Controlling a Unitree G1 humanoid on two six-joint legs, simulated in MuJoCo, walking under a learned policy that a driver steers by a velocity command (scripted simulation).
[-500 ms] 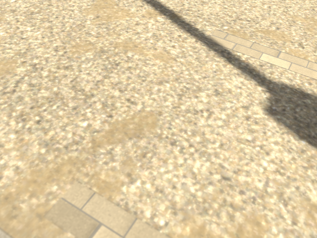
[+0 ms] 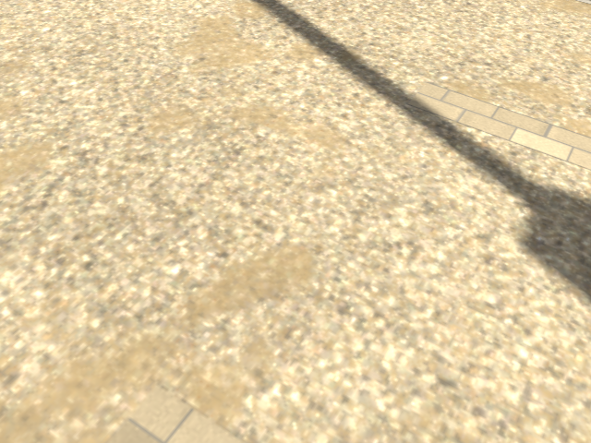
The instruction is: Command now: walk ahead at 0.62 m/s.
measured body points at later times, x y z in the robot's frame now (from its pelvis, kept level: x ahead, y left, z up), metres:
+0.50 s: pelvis +0.29 +0.02 -0.02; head +0.30 +0.03 +0.43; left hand +0.55 +0.20 -0.10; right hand +0.22 -0.21 -0.16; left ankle +0.09 +0.14 -0.73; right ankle +0.52 -0.13 -0.67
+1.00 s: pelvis +0.55 -0.02 +0.00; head +0.57 -0.05 +0.44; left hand +0.86 +0.11 -0.08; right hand +0.55 -0.34 -0.09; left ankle +0.77 +0.02 -0.70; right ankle +0.53 -0.09 -0.74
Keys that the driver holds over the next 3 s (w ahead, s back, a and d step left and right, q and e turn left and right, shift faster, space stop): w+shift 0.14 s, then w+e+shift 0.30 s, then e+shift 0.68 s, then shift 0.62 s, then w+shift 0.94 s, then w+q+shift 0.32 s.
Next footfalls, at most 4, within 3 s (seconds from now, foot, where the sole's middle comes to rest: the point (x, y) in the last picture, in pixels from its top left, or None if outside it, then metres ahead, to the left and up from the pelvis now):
0.12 left None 0.13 0.14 -0.77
0.58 right None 0.57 -0.10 -0.77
1.08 left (327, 357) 0.79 -0.04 -0.77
1.46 right None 0.51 -0.07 -0.77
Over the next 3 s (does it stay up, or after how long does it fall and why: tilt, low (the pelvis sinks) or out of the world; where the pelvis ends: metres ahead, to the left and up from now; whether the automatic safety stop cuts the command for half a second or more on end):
stays up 1.11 -0.62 -0.02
